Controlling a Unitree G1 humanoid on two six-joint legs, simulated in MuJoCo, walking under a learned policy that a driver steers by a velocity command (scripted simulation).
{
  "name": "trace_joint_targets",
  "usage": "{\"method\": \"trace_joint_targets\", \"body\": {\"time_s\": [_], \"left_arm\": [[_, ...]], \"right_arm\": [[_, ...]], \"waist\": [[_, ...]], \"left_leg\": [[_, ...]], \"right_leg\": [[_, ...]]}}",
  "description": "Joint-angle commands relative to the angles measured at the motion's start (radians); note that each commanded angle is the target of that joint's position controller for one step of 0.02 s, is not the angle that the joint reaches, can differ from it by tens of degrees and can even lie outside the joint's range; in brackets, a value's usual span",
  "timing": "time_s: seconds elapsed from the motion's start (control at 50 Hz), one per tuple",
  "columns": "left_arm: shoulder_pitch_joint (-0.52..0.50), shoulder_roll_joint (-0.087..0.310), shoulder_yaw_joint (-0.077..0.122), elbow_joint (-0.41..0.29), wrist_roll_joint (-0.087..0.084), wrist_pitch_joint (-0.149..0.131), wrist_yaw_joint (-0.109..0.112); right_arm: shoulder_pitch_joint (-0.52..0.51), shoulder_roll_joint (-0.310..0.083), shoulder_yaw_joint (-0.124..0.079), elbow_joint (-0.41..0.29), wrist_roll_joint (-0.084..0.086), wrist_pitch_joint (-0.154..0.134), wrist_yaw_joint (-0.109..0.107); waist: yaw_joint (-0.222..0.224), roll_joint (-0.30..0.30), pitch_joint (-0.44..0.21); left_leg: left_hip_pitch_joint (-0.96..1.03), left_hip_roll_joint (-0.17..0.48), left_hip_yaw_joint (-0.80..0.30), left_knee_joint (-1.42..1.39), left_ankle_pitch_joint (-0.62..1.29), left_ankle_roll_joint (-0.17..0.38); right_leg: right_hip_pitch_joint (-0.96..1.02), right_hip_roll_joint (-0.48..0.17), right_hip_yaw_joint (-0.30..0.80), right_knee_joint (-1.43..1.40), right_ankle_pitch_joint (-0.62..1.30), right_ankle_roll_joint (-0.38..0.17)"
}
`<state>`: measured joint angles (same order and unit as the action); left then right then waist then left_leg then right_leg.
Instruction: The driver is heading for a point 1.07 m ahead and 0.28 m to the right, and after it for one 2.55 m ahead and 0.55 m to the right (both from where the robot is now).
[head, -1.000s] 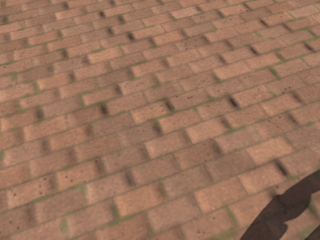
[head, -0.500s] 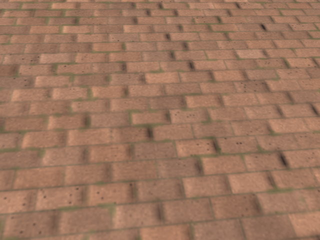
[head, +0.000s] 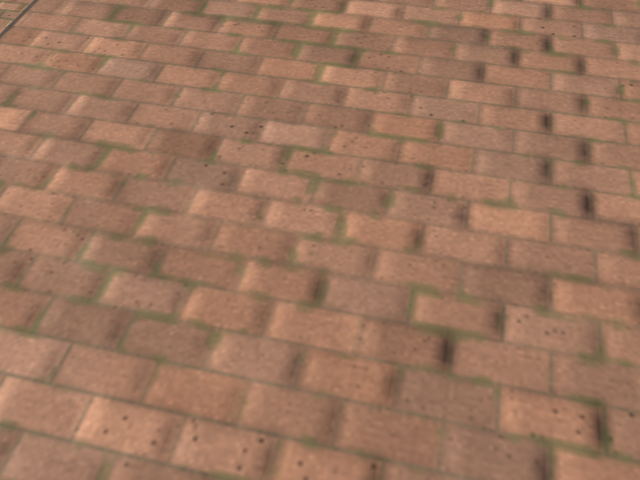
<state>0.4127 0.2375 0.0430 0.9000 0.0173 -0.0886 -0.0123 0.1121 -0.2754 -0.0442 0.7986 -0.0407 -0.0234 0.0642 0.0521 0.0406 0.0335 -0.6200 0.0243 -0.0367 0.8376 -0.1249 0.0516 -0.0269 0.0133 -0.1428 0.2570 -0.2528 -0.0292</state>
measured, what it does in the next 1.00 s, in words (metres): walks ahead, turning right: left foot, then right foot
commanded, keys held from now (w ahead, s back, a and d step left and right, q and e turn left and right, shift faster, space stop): w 0.12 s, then w+e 0.88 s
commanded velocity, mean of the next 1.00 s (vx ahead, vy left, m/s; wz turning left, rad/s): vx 0.50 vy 0.00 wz -0.33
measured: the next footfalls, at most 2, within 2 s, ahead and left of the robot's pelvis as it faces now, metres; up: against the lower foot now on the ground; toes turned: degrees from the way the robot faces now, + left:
left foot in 0.16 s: +0.25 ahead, +0.11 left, +0.00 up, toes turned +4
right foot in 0.70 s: +0.52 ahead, -0.10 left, +0.00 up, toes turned -20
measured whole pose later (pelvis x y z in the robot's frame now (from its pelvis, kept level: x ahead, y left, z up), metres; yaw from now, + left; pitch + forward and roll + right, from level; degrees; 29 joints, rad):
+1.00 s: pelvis +0.54 -0.06 +0.00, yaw -25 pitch +1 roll +0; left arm 0.37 0.27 0.08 0.89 0.00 -0.04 -0.01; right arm 0.09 -0.25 -0.03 0.77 -0.04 -0.03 0.02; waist 0.05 0.03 0.05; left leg -0.65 0.13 -0.05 0.89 -0.15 -0.06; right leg -0.11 0.15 0.06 0.31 -0.21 -0.13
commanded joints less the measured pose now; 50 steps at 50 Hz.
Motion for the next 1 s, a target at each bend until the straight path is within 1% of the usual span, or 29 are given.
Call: {"method": "trace_joint_targets", "body": {"time_s": [0.02,0.06,0.1,0.12,0.14,0.16,0.18,0.2,0.22,0.24,0.28,0.3,0.36,0.46,0.52,0.58,0.64,0.66,0.68,0.7,0.72,0.74,0.76,0.78,0.8,0.84,0.88,0.92,1.0], "left_arm": [[-0.011,0.136,0.022,-0.033,-0.007,-0.016,0.001],[0.025,0.154,0.025,-0.005,-0.008,-0.008,0.003],[0.037,0.170,0.027,0.015,-0.006,0.004,0.006],[0.040,0.175,0.027,0.024,-0.007,0.011,0.008],[0.053,0.158,0.019,0.032,-0.011,0.018,0.009],[0.041,0.123,0.004,0.000,-0.015,0.017,0.006],[0.133,0.000,-0.021,-0.041,-0.038,0.020,-0.005],[0.043,0.137,0.017,-0.030,-0.016,0.031,0.013],[-0.022,0.134,0.022,-0.049,-0.021,0.026,0.010],[-0.028,0.111,0.018,-0.041,-0.023,0.023,0.006],[0.015,0.081,0.018,-0.006,0.003,0.049,-0.003],[0.023,0.065,0.019,0.001,0.008,0.063,-0.010],[-0.053,0.050,0.025,-0.026,0.010,0.083,-0.026],[-0.227,0.037,0.019,-0.087,0.008,0.083,-0.036],[-0.333,0.024,0.006,-0.128,0.013,0.080,-0.044],[-0.392,0.032,0.002,-0.161,0.018,0.076,-0.050],[-0.318,0.059,0.014,-0.152,0.021,0.077,-0.042],[-0.238,0.076,0.024,-0.131,0.021,0.074,-0.037],[-0.119,0.103,0.040,-0.096,0.024,0.066,-0.030],[0.034,0.172,0.069,-0.054,0.035,0.060,-0.015],[0.007,0.301,0.102,-0.063,0.032,0.066,-0.003],[0.027,0.295,0.102,-0.070,-0.004,0.078,-0.004],[-0.039,0.262,0.093,-0.068,-0.007,0.080,0.005],[-0.082,0.200,0.078,-0.068,-0.009,0.077,0.007],[-0.124,0.167,0.069,-0.072,-0.011,0.070,0.010],[-0.147,0.136,0.055,-0.077,-0.018,0.051,0.012],[-0.120,0.162,0.060,-0.068,-0.021,0.033,0.010],[-0.085,0.181,0.065,-0.065,-0.019,0.029,0.009],[-0.012,0.182,0.067,-0.061,-0.018,0.036,0.008]], "right_arm": [[-0.115,-0.008,0.020,-0.085,0.000,-0.014,0.012],[-0.135,-0.025,0.020,-0.089,-0.001,-0.015,0.004],[-0.105,-0.044,0.014,-0.077,-0.007,-0.019,-0.009],[-0.025,-0.056,0.007,-0.048,-0.010,-0.026,-0.016],[0.124,-0.080,-0.006,0.008,-0.019,-0.037,-0.026],[0.293,-0.151,-0.029,0.043,-0.039,-0.045,-0.041],[0.335,-0.245,-0.051,0.043,-0.036,-0.040,-0.057],[0.314,-0.212,-0.051,0.039,0.008,-0.031,-0.065],[0.223,-0.155,-0.034,0.043,0.016,-0.035,-0.068],[0.171,-0.095,-0.019,0.044,0.015,-0.045,-0.064],[0.127,-0.040,-0.004,0.053,0.020,-0.061,-0.068],[0.133,-0.034,-0.002,0.059,0.019,-0.072,-0.068],[0.163,-0.059,-0.011,0.083,0.028,-0.095,-0.070],[0.213,-0.049,-0.008,0.112,0.025,-0.096,-0.075],[0.256,-0.065,-0.010,0.132,0.025,-0.093,-0.082],[0.306,-0.081,-0.013,0.157,0.019,-0.081,-0.091],[0.289,-0.121,-0.022,0.156,0.014,-0.065,-0.101],[0.281,-0.138,-0.028,0.152,0.011,-0.054,-0.102],[0.274,-0.150,-0.032,0.144,0.013,-0.044,-0.100],[0.255,-0.142,-0.031,0.121,0.017,-0.043,-0.094],[0.302,-0.013,-0.006,0.053,0.026,-0.052,-0.070],[0.170,-0.092,-0.020,0.018,0.019,-0.069,-0.064],[0.112,-0.084,-0.015,-0.008,0.029,-0.084,-0.059],[0.125,-0.083,-0.012,-0.002,0.031,-0.094,-0.062],[0.134,-0.080,-0.014,0.007,0.021,-0.087,-0.065],[0.167,-0.065,-0.011,0.006,-0.006,-0.047,-0.062],[0.154,-0.044,-0.006,-0.009,-0.010,-0.022,-0.055],[0.078,-0.038,-0.003,-0.041,-0.009,-0.013,-0.051],[-0.081,-0.040,0.005,-0.097,0.000,-0.015,-0.044]], "waist": [[-0.017,-0.139,0.038],[-0.019,-0.131,0.045],[-0.042,-0.133,0.025],[-0.080,-0.131,-0.022],[-0.139,-0.098,-0.102],[-0.207,-0.016,-0.215],[-0.159,0.213,-0.355],[-0.185,0.056,-0.306],[-0.139,0.041,-0.160],[-0.105,0.023,-0.089],[-0.049,0.044,-0.031],[-0.038,0.041,-0.029],[-0.025,0.025,0.009],[-0.048,0.013,0.059],[-0.078,0.013,0.074],[-0.093,0.012,0.080],[-0.044,0.053,0.015],[-0.007,0.058,-0.033],[0.045,0.045,-0.102],[0.120,-0.032,-0.185],[0.037,-0.286,-0.251],[0.086,-0.138,-0.291],[0.055,-0.092,-0.146],[0.011,-0.018,-0.069],[-0.029,0.008,-0.024],[-0.072,-0.014,-0.037],[-0.081,-0.030,-0.036],[-0.062,-0.052,-0.014],[0.003,-0.094,0.002]], "left_leg": [[0.104,0.000,0.094,-0.175,0.068,-0.001],[0.129,-0.002,0.106,-0.228,0.044,0.020],[0.196,-0.035,0.125,-0.274,-0.026,0.052],[0.301,-0.064,0.137,-0.315,-0.040,0.072],[0.508,-0.080,0.134,-0.369,-0.020,0.097],[0.760,0.109,-0.070,-0.394,-0.127,0.145],[1.027,0.435,-0.555,-0.481,-0.146,0.272],[0.922,0.406,-0.569,-0.532,-0.140,0.253],[0.793,0.349,-0.387,-0.553,-0.078,0.216],[0.676,0.303,-0.280,-0.591,0.009,0.178],[0.534,0.235,-0.132,-0.648,0.070,0.117],[0.506,0.228,-0.099,-0.668,0.094,0.113],[0.502,0.218,-0.004,-0.718,0.138,0.112],[0.532,0.187,0.134,-0.727,0.207,0.098],[0.580,0.197,0.193,-0.711,0.291,0.089],[0.687,0.223,0.235,-0.649,0.447,0.074],[0.759,0.236,0.281,-0.448,0.886,0.056],[0.758,0.239,0.286,-0.309,0.960,0.057],[0.704,0.234,0.289,-0.115,0.888,0.050],[0.515,0.201,0.297,0.173,0.615,0.019],[0.034,-0.018,0.257,0.560,-0.341,-0.044],[-0.105,-0.054,0.013,0.655,-0.376,-0.041],[-0.167,0.016,-0.014,0.607,-0.264,-0.032],[-0.115,0.054,-0.006,0.505,-0.193,-0.031],[-0.055,0.075,-0.007,0.433,-0.178,-0.039],[0.050,0.085,-0.007,0.349,-0.179,-0.070],[0.052,0.083,0.016,0.273,-0.167,-0.094],[0.013,0.083,0.033,0.179,-0.095,-0.111],[-0.029,0.060,0.036,-0.034,0.062,-0.119]], "right_leg": [[-0.093,-0.227,0.087,-0.116,0.419,-0.121],[-0.033,-0.261,0.097,-0.092,0.490,-0.120],[0.032,-0.273,0.083,0.003,0.699,-0.112],[0.047,-0.261,0.064,0.119,0.817,-0.102],[-0.017,-0.222,0.040,0.306,0.803,-0.084],[-0.209,-0.181,0.026,0.578,0.502,-0.065],[-0.562,-0.007,0.018,0.949,-0.281,-0.026],[-0.630,-0.018,0.164,1.031,-0.266,-0.042],[-0.646,-0.066,0.192,1.002,-0.169,-0.055],[-0.609,-0.096,0.188,0.939,-0.106,-0.055],[-0.515,-0.119,0.186,0.876,-0.058,-0.036],[-0.490,-0.116,0.183,0.871,-0.044,-0.029],[-0.567,-0.124,0.174,0.844,0.047,-0.012],[-0.654,-0.119,0.135,0.654,0.226,0.002],[-0.625,-0.098,0.071,0.500,0.277,-0.015],[-0.610,-0.069,0.020,0.409,0.216,-0.059],[-0.478,0.020,-0.037,0.386,0.061,-0.125],[-0.393,0.054,-0.042,0.372,0.005,-0.151],[-0.241,0.082,-0.024,0.312,-0.004,-0.179],[0.000,-0.006,0.133,0.228,-0.044,-0.231],[0.319,-0.315,0.676,0.168,-0.013,-0.400],[0.339,-0.344,0.880,0.038,-0.017,-0.423],[0.229,-0.338,0.724,0.016,0.043,-0.388],[0.095,-0.300,0.627,0.001,0.157,-0.342],[-0.005,-0.246,0.540,-0.007,0.261,-0.304],[-0.102,-0.183,0.443,-0.024,0.384,-0.281],[-0.137,-0.148,0.399,-0.031,0.442,-0.277],[-0.150,-0.125,0.389,-0.046,0.421,-0.259],[-0.095,-0.098,0.404,-0.029,0.398,-0.211]]}}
